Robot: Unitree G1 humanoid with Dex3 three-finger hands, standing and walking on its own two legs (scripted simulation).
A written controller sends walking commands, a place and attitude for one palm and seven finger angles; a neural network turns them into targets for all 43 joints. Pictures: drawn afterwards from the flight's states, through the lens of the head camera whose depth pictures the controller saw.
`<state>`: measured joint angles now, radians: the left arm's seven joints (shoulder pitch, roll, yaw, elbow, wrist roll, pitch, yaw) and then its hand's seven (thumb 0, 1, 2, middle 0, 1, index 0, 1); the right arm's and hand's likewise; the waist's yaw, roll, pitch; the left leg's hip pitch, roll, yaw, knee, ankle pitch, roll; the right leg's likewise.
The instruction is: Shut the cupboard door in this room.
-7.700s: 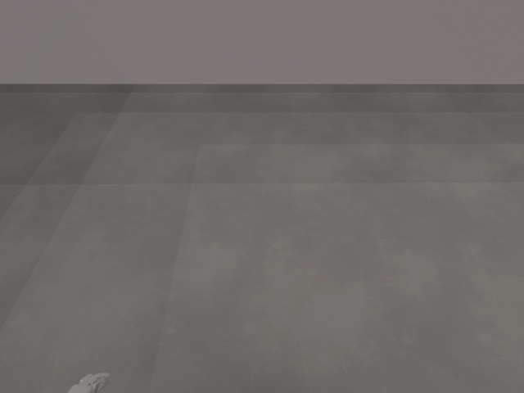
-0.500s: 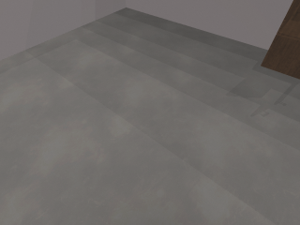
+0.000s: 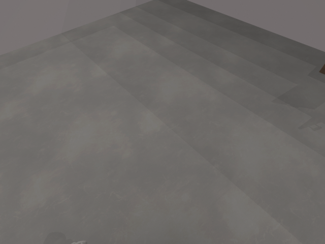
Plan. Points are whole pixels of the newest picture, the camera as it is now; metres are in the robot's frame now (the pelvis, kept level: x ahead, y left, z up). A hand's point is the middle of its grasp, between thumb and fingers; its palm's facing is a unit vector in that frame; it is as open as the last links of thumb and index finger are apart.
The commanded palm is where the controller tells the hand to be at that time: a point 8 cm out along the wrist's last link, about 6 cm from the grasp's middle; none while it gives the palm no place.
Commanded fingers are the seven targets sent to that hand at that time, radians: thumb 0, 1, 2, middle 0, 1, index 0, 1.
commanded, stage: turn or walk to find it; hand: left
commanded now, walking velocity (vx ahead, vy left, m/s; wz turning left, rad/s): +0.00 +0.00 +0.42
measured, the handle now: out of the picture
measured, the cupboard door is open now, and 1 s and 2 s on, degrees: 82 82 82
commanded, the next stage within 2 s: none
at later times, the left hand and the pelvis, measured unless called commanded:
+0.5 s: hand out of the picture -0.05 +0.22 -0.19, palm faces +0.28 -0.93 -0.23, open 7.4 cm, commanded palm none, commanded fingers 0.00 0.90 0.90 -0.20 -0.30 -0.20 -0.30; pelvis -0.03 +0.01 -0.01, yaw +15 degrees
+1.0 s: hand out of the picture +0.01 +0.19 -0.14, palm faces +0.39 -0.87 -0.29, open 7.4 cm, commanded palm none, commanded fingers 0.00 0.90 0.90 -0.20 -0.30 -0.20 -0.30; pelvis -0.03 -0.04 +0.00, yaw +26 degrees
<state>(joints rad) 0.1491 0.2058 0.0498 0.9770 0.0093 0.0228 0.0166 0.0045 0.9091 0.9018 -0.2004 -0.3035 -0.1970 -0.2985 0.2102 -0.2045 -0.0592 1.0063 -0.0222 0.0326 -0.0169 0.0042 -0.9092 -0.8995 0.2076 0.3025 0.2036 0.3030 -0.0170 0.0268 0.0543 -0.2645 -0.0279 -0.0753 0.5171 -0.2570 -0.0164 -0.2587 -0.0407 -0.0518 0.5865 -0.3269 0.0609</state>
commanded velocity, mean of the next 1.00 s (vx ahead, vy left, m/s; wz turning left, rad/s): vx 0.00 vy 0.00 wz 0.42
